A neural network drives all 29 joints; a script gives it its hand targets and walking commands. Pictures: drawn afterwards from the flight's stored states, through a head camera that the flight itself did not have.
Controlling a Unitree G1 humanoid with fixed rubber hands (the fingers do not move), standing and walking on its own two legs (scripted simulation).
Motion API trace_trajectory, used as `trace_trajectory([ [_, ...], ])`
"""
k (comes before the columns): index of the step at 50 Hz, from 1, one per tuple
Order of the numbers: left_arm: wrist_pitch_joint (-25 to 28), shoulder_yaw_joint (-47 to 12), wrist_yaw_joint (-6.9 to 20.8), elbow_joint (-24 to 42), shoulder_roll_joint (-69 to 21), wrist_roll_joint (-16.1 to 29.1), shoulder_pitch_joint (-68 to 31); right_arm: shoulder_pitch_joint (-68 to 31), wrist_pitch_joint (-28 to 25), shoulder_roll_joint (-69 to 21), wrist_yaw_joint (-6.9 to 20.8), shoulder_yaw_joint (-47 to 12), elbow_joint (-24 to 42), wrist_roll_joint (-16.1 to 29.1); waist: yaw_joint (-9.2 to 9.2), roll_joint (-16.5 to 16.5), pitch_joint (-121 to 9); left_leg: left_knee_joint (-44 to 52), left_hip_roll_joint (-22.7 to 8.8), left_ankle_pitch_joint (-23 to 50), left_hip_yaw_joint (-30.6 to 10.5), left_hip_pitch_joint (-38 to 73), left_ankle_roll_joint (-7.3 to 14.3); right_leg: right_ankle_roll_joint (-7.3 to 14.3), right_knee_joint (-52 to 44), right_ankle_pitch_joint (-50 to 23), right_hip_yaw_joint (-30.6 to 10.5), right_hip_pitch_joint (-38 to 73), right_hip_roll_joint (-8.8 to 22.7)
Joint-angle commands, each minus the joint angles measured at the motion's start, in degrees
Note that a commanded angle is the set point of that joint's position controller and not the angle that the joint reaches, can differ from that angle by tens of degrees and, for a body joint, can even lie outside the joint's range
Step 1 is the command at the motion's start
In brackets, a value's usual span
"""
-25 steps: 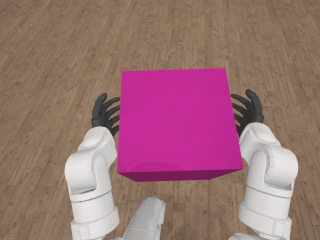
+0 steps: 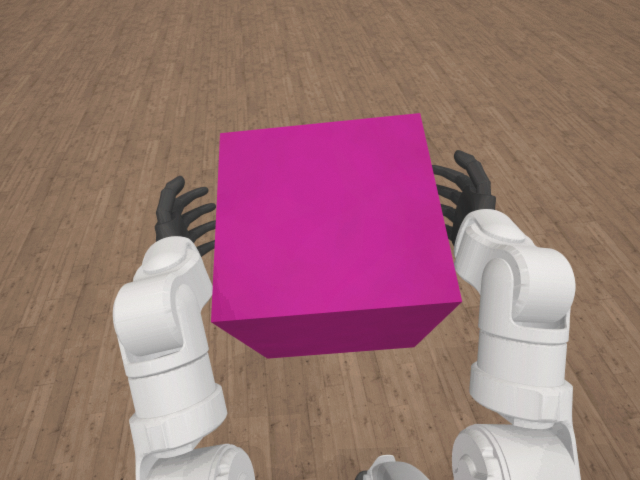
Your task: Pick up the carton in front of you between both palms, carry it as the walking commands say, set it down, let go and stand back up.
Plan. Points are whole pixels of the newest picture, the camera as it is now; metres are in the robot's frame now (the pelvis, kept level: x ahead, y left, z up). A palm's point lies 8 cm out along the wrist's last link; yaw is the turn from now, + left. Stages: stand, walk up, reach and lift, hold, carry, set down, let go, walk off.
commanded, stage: carry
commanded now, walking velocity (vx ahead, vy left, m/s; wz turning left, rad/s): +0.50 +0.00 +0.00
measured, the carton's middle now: (331, 255) +0.37 -0.03 +0.10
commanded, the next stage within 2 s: none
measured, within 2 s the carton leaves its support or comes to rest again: neither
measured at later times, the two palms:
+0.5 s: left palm (191, 157) +0.61 +0.16 +0.09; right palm (369, 138) +0.63 -0.14 +0.09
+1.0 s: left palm (210, 88) +0.87 +0.15 +0.08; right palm (349, 77) +0.89 -0.15 +0.07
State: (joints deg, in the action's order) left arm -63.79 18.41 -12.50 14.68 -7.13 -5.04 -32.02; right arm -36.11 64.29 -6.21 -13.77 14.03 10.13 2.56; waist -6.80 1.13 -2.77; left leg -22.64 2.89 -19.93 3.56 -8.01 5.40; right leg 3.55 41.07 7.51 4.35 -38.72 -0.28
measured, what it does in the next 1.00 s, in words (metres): walks ahead: right foot, then left foot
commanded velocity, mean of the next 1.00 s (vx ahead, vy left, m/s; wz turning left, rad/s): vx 0.39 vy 0.00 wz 0.00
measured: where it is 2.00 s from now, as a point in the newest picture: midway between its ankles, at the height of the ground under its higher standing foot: (301, 329)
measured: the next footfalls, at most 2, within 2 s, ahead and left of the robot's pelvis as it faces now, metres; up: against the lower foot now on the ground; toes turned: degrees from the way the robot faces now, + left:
right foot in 0.10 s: +0.25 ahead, -0.09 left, +0.00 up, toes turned -3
left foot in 0.54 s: +0.50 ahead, +0.13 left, +0.00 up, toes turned +12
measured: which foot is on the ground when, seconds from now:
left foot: down 0.00-0.14, up 0.16-0.52, down 0.54-0.96, up 0.98-1.00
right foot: up 0.00-0.08, down 0.10-0.58, up 0.60-0.92, down 0.94-1.00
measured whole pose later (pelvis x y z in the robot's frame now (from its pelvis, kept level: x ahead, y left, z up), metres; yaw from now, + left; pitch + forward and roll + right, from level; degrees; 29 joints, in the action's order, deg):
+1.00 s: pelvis +0.65 -0.01 -0.02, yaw +3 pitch +3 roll -1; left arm -65.5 1.8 -8.9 27.8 -7.6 -1.1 3.3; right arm 2.9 66.1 -7.5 -9.1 3.2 29.0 -0.6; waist 0.4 2.6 -8.2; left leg -47.0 -5.7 -29.5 5.3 -8.9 -3.2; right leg 4.7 32.4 7.7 13.3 -26.9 2.6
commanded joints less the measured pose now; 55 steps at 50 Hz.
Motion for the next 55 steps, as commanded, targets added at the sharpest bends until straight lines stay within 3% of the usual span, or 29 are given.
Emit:
trace_trajectory([
  [1, -3.37, -30.9, -0.05, -3.03, -30.38, 9.46, -30.74, -25.77, 2.5, -35.67, 2.92, -29.87, -1.09, 9.43, 2.33, 8.11, -14.43, 1.6, -10.8, 52.83, -4.93, 9.97, 3.44, 0.07, -9.69, -7.44, 5.89, 8.82, -3.04],
  [3, -4.34, -31.37, -0.09, -4.61, -31.19, 11.12, -33.35, -26.15, 3.45, -34.43, 1.82, -27.17, -2.37, 6.99, 4.74, 9.38, -16.4, -6.15, -10.13, 60.93, -1.42, 11.15, 0.86, 0.84, -14.12, -7.85, 8.3, 16.78, -4.74],
  [4, -4.59, -31.16, -0.18, -5.17, -31.48, 11.61, -34.11, -26.46, 3.8, -34.01, 1.28, -26.15, -2.64, 5.99, 6.48, 8.41, -18.81, -13.28, -9.49, 58.74, 0.76, 8.7, -0.88, 0.99, -16.76, -7.76, 8.51, 24.8, -5.08],
  [5, -4.79, -30.8, -0.21, -5.78, -31.95, 11.91, -34.22, -27.76, 4.04, -33.39, 0.78, -25.4, -2.56, 4.93, 8.85, 6.28, -21.79, -22.06, -9.05, 47.98, 1.56, 2.13, -2.25, 1.96, -16.38, -6.25, 3.49, 34.9, -1.03],
  [6, -4.96, -29.94, -0.31, -6.35, -31.39, 12.03, -34.13, -29.31, 4.42, -32.91, 0.39, -24.73, -2.57, 4.08, 9.92, -2.22, -24.27, -35.44, -6.19, 29.71, 3.83, -7.28, -3.22, 3.96, -14.65, -9.71, -13.03, 42.82, 10.8],
  [7, -4.88, -29.64, -0.74, -6.86, -30.8, 12.13, -37.36, -29.43, 4.64, -33.86, 0.29, -23.94, -3.29, 4.05, 9.94, -16.33, -26.35, -52.8, 4.08, -5.08, -0.6, -25.52, -5.15, 15.9, -20.04, -10.66, -38.64, 53.51, 22.28],
  [8, -4.9, -30.42, -0.58, -6.86, -33.67, 13.57, -35.98, -30.35, 4.48, -34.38, 0.14, -24.23, -2.08, 3.82, 9.61, -12.01, -25.52, -59.75, -0.14, -8.04, -5.94, -32.58, -3.27, 17.65, -21.19, -4.68, -40.03, 53.1, 22.37],
  [10, -4.23, -33.47, 0.54, -3.69, -39.58, 16.18, -38.72, -30.53, 3.7, -37.39, 0.32, -23.7, -0.88, 3.32, 8.77, -2.18, -22.42, -53.69, -4.11, -2.94, -6.26, -32.82, -2.31, 12.98, -22.84, -7.38, -29.41, 46.12, 19.26],
  [11, -3.83, -35.08, 1.09, -2.42, -42.14, 17.13, -39.67, -29.26, 3.2, -38.62, 0.58, -23.65, -0.8, 2.46, 8.37, -0.98, -21.3, -48.68, -5.67, -0.91, -6.07, -31.5, -2.47, 11.12, -23.97, -7.35, -25.7, 42.96, 18.23],
  [14, -2.37, -38.0, 2.86, -0.71, -46.91, 17.72, -35.48, -23.4, 1.58, -43.28, 1.99, -26.44, -0.12, 0.81, 7.85, -4.61, -22.23, -36.22, -6.24, 0.65, -3.26, -28.45, -3.99, 8.71, -26.56, -8.86, -18.21, 42.59, 16.57],
  [18, -0.84, -40.42, 4.92, 1.7, -49.38, 14.99, -20.19, -12.05, -0.31, -49.37, 4.16, -33.12, 3.52, 1.13, 8.27, -7.54, -20.33, -16.72, -5.51, 6.22, 2.11, -26.64, -5.98, 6.0, -26.55, -23.12, -8.69, 46.49, 14.17],
  [24, 0.23, -42.89, 6.52, 11.06, -51.76, 13.49, 1.79, 3.11, -1.14, -55.28, 6.46, -42.16, 15.5, 7.36, 8.67, -10.56, -18.63, -1.26, -2.2, 17.81, 8.63, -18.9, -5.8, 2.07, -20.99, -38.61, 0.55, 51.87, 10.75],
  [26, 0.15, -42.97, 6.59, 13.57, -50.6, 12.88, 7.48, 8.03, -1.01, -54.43, 6.96, -42.85, 18.2, 7.93, 7.35, -9.05, -21.56, 4.25, -1.14, 20.85, 11.79, -3.42, -4.55, -0.19, -10.43, -40.17, 4.61, 45.73, 9.41],
  [27, -0.05, -43.59, 6.68, 14.98, -49.65, 12.84, 8.99, 11.36, -0.84, -53.7, 7.21, -42.83, 18.95, 7.94, 6.15, -7.53, -24.11, 2.58, -4.87, 18.91, 7.79, 8.86, -2.82, -1.85, -3.15, -31.81, 5.4, 36.49, 8.76],
  [28, -0.53, -44.18, 6.89, 16.3, -48.57, 13.33, 9.68, 14.94, -0.65, -52.4, 7.33, -42.44, 19.27, 7.41, 5.13, 1.23, -26.76, 1.49, -15.88, 21.34, -8.53, 18.79, 0.4, -3.42, 8.98, -13.71, 5.84, 24.88, 6.02],
  [29, -0.84, -45.67, 7.33, 18.36, -48.54, 14.05, 10.65, 15.99, -0.96, -52.2, 7.3, -42.98, 19.32, 7.25, 4.73, 16.6, -29.55, 2.41, -26.13, 26.14, -28.12, 32.89, 10.08, -4.71, 22.55, 10.58, 2.34, 4.95, -1.3],
  [30, -0.65, -46.88, 7.63, 19.65, -48.43, 14.94, 10.27, 16.66, -0.84, -52.3, 7.71, -43.09, 20.49, 7.83, 4.98, 13.3, -26.66, 3.11, -27.95, 34.12, -28.15, 32.57, 11.88, -3.57, 31.2, 21.83, -1.09, -3.41, -0.88],
  [31, -0.36, -47.48, 7.9, 20.09, -49.09, 15.15, 9.89, 16.19, -0.93, -52.79, 8.2, -43.58, 21.92, 8.28, 4.73, 8.02, -24.58, 2.26, -26.58, 38.48, -23.47, 30.92, 10.64, -2.79, 32.68, 21.65, -3.43, -6.11, 1.78],
  [32, 0.0, -47.96, 8.18, 20.66, -49.71, 15.09, 10.12, 15.6, -1.21, -53.32, 8.66, -44.11, 23.36, 8.54, 4.93, 1.46, -22.11, 3.72, -25.15, 36.36, -18.95, 26.16, 7.39, -2.36, 27.73, 18.27, -4.51, -5.17, 4.38],
  [33, 0.33, -48.45, 8.43, 20.77, -50.09, 15.15, 10.92, 14.79, -1.49, -53.4, 9.01, -44.68, 24.58, 8.49, 5.22, 0.33, -19.69, 6.24, -23.66, 31.09, -15.89, 21.56, 4.9, -2.42, 20.61, 15.99, -4.55, -3.32, 5.93],
  [40, 0.52, -48.47, 6.72, 20.4, -42.6, 12.2, 18.43, 22.13, -0.98, -43.38, 9.22, -44.7, 24.17, 7.82, 5.64, 9.27, -10.45, 12.18, -17.4, 20.25, 0.32, 5.29, 1.23, -4.31, -6.45, 3.34, 5.32, 9.06, 3.54],
  [44, -0.71, -46.98, 5.44, 20.81, -37.05, 12.41, 20.42, 23.85, 0.21, -38.21, 7.42, -43.1, 24.92, 6.75, 6.3, 7.69, -6.78, 4.98, -15.77, 30.47, 5.77, 1.82, -2.22, -4.39, -12.79, -7.19, 8.64, 16.98, 2.22],
  [46, -1.38, -45.71, 4.76, 20.7, -34.41, 12.36, 21.66, 25.15, 0.96, -35.84, 6.3, -42.18, 24.76, 6.14, 7.02, 4.67, -8.93, -6.97, -11.76, 32.98, 10.34, -3.5, -5.43, -3.91, -16.17, -9.54, 11.02, 29.91, 0.26],
  [47, -1.79, -44.85, 4.4, 20.63, -32.71, 12.23, 21.43, 25.01, 1.3, -34.01, 5.63, -41.48, 24.39, 5.56, 7.36, 1.38, -10.64, -14.73, -10.08, 22.23, 10.18, -8.55, -7.58, -3.49, -16.17, -19.04, 4.28, 36.83, 6.14],
  [48, -2.03, -43.76, 3.85, 19.87, -30.48, 12.14, 20.62, 23.42, 1.84, -32.3, 4.95, -41.69, 25.26, 5.91, 8.09, -9.6, -15.44, -28.4, -4.66, 6.82, 8.01, -18.64, -9.77, 3.82, -17.04, -29.61, -13.5, 47.24, 18.61],
  [49, -1.98, -43.52, 3.6, 19.35, -30.48, 13.11, 20.7, 23.19, 2.23, -31.98, 4.74, -41.81, 25.91, 6.09, 8.31, -17.58, -19.07, -39.04, -2.42, -11.53, 4.3, -22.35, -9.5, 9.66, -21.11, -33.46, -23.39, 48.62, 24.32],
  [50, -1.86, -44.03, 3.83, 19.95, -32.12, 13.89, 19.81, 22.41, 2.2, -34.01, 4.8, -42.75, 25.33, 6.81, 7.73, -13.77, -18.54, -42.04, -4.73, -13.77, -0.74, -22.07, -8.12, 9.96, -22.49, -32.47, -21.35, 44.78, 24.45],
  [52, -1.02, -45.59, 4.9, 20.49, -37.1, 15.01, 16.55, 20.28, 1.44, -38.96, 5.58, -43.3, 24.83, 6.79, 7.29, -7.99, -17.83, -35.48, -8.59, -12.16, -2.84, -19.05, -6.09, 7.1, -23.74, -26.44, -13.28, 37.3, 21.7],
  [55, 0.08, -47.28, 6.74, 20.76, -41.31, 15.96, 14.57, 20.64, 0.09, -43.76, 6.36, -43.6, 23.52, 5.79, 7.11, -8.36, -17.23, -16.8, -6.47, -8.54, 1.37, -10.64, -6.21, 3.38, -25.7, -16.99, -3.82, 31.37, 16.64],
])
